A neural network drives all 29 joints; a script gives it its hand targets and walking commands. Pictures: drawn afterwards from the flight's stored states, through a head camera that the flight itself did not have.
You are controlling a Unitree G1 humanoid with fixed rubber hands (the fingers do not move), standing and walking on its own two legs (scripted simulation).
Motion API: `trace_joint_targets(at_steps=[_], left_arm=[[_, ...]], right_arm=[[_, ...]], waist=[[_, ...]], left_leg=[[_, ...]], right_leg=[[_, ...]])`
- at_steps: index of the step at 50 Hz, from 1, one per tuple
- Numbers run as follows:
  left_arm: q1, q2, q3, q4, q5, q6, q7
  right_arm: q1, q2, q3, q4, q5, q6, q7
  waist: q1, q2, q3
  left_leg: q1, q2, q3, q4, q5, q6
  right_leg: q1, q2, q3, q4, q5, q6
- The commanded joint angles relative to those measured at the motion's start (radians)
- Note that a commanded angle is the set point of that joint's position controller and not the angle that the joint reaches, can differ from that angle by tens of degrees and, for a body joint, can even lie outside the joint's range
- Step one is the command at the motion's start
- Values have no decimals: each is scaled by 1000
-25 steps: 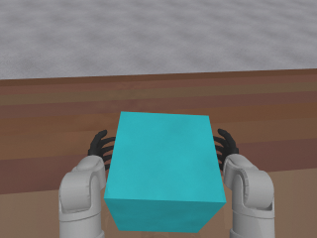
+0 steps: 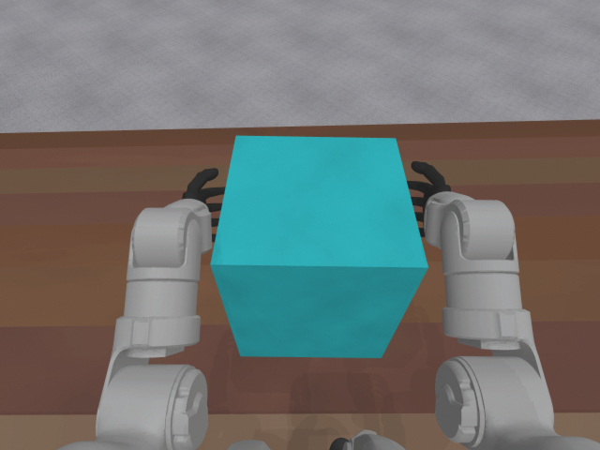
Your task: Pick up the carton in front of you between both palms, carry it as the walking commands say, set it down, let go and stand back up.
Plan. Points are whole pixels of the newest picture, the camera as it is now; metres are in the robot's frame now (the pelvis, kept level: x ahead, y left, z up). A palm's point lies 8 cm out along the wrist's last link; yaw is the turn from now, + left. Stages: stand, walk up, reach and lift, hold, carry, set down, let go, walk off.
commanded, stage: carry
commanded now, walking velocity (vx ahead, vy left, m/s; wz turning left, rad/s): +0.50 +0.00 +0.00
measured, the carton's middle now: (313, 254) +0.36 +0.01 +0.03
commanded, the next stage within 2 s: none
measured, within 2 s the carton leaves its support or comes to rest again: neither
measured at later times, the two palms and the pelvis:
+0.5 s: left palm (225, 81) +0.73 +0.19 +0.06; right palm (383, 79) +0.71 -0.11 +0.07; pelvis +0.35 +0.04 -0.10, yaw -2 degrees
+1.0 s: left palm (245, 54) +1.04 +0.21 -0.06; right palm (356, 52) +1.04 -0.09 -0.06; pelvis +0.68 +0.07 -0.19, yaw +1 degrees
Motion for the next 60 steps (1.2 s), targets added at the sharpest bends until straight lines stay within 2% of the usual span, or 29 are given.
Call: trace_joint_targets(at_steps=[1,7,10,14,17,18,19,22,23,24,25,26,27,28,31,37,40,44,46,47,48,49,50,51,53,54,55,57,60], left_arm=[[-855,-1123,-607,-201,-504,-38,-244],[-789,-1154,-628,-254,-493,-37,-242],[-768,-1129,-662,-310,-486,-34,-243],[-679,-1060,-694,-289,-466,-21,-241],[-667,-1043,-711,-240,-472,-14,-247],[-679,-1041,-711,-221,-477,-13,-250],[-686,-1045,-709,-207,-483,-14,-252],[-720,-1054,-689,-156,-484,-2,-259],[-748,-1051,-669,-146,-486,1,-257],[-772,-1030,-648,-117,-472,18,-249],[-749,-1010,-606,-104,-448,35,-234],[-776,-984,-587,-119,-433,43,-218],[-786,-1007,-566,-142,-424,47,-204],[-795,-1019,-558,-162,-413,43,-192],[-779,-1091,-561,-183,-395,20,-180],[-632,-1149,-625,-170,-359,-52,-176],[-606,-1142,-668,-201,-348,-92,-179],[-566,-1074,-684,-224,-328,-118,-179],[-550,-1011,-670,-242,-306,-114,-175],[-544,-980,-661,-235,-299,-106,-176],[-513,-951,-651,-228,-297,-98,-180],[-480,-926,-636,-216,-301,-90,-187],[-465,-898,-623,-173,-300,-79,-192],[-446,-887,-613,-103,-316,-66,-197],[-572,-971,-658,-129,-412,-47,-215],[-640,-1005,-690,-151,-461,-52,-226],[-715,-1067,-705,-172,-507,-55,-237],[-808,-1148,-726,-179,-564,-64,-250],[-819,-1208,-727,-169,-584,-86,-255]], right_arm=[[-704,1167,591,-125,404,-39,184],[-607,1168,594,-162,340,-50,151],[-600,1142,633,-239,327,-50,148],[-554,1072,649,-261,311,-28,165],[-514,993,617,-210,291,-8,188],[-506,977,598,-183,286,-1,192],[-496,963,584,-169,282,6,196],[-503,920,539,-140,278,22,206],[-536,904,527,-143,285,27,214],[-537,901,507,-81,297,33,222],[-552,901,515,-60,327,38,227],[-620,962,543,-87,381,45,234],[-695,1008,563,-140,426,42,241],[-757,1077,583,-180,469,40,248],[-839,1194,630,-244,531,16,255],[-635,1226,649,-198,476,-46,253],[-585,1225,690,-200,465,-87,262],[-553,1192,735,-217,481,-122,263],[-533,1166,744,-212,496,-129,262],[-515,1144,742,-197,494,-128,262],[-508,1130,738,-185,489,-124,262],[-545,1109,727,-178,479,-117,262],[-541,1090,706,-146,464,-100,258],[-511,1056,664,-112,440,-74,248],[-491,977,597,-98,365,-54,220],[-471,982,566,-102,344,-49,209],[-509,981,543,-127,323,-54,201],[-522,1009,516,-117,295,-63,198],[-529,1060,529,-114,294,-88,200]], waist=[[19,-97,-546],[43,-118,-566],[53,-177,-587],[124,-136,-512],[131,-21,-379],[117,15,-338],[90,-46,-315],[-125,-60,-418],[-208,49,-464],[-147,321,-468],[-103,343,-572],[-104,188,-518],[-103,113,-538],[-78,30,-509],[-43,-17,-479],[-117,95,-580],[-169,48,-539],[-189,22,-450],[-158,65,-414],[-82,97,-485],[40,84,-520],[173,-34,-496],[167,-282,-434],[74,-237,-516],[17,-36,-461],[15,-62,-533],[1,34,-481],[9,36,-423],[23,-3,-448]], left_leg=[[-210,41,-53,-85,63,6],[-276,-5,43,-393,136,-6],[-298,9,53,-323,310,11],[-602,33,-4,-427,432,32],[-495,29,29,-754,661,6],[-242,2,70,-877,818,13],[-75,11,74,-871,899,19],[431,-20,156,-833,795,11],[600,19,132,-679,744,13],[729,165,-97,-544,1016,91],[766,298,-447,-645,653,217],[685,311,-495,-732,535,211],[631,344,-592,-815,356,251],[535,321,-575,-850,281,225],[347,242,-410,-750,359,159],[617,182,-244,-628,987,138],[733,58,-152,-547,919,55],[572,2,-110,-471,774,62],[390,-13,-65,-416,689,52],[271,4,-36,-284,782,35],[150,37,-10,-109,896,7],[26,-4,57,261,722,-31],[-267,-139,75,469,-138,-47],[-424,-120,-62,466,-225,-52],[-417,-44,-67,270,-153,-7],[-472,-22,-135,242,-84,-6],[-422,15,-137,98,-39,-14],[-318,19,-93,-97,-15,-51],[-320,35,-58,-56,216,-19]], right_leg=[[597,-272,383,-192,444,-80],[699,-219,264,-152,723,-107],[762,-231,229,-73,807,-100],[992,-209,308,39,674,-78],[814,-150,259,77,448,-51],[600,-108,205,40,338,-32],[468,-119,201,56,271,-27],[281,-69,98,457,428,29],[133,-36,70,823,188,61],[-132,94,130,1075,-459,78],[-256,113,218,1158,-421,78],[-286,67,216,1086,-385,81],[-301,57,212,1067,-360,92],[-301,25,205,1010,-332,93],[-210,-48,260,743,-155,73],[-344,-16,154,530,68,67],[-455,31,90,264,291,69],[-191,89,22,-125,557,69],[63,99,12,-198,668,44],[290,108,6,-74,754,16],[469,74,46,-51,639,-7],[585,-15,109,-131,606,-71],[742,-99,236,-49,804,-95],[886,-266,576,-1,857,-222],[697,-249,601,-58,508,-200],[669,-305,753,-57,260,-276],[517,-286,740,-85,225,-256],[359,-256,711,-138,248,-212],[370,-226,601,-60,533,-159]])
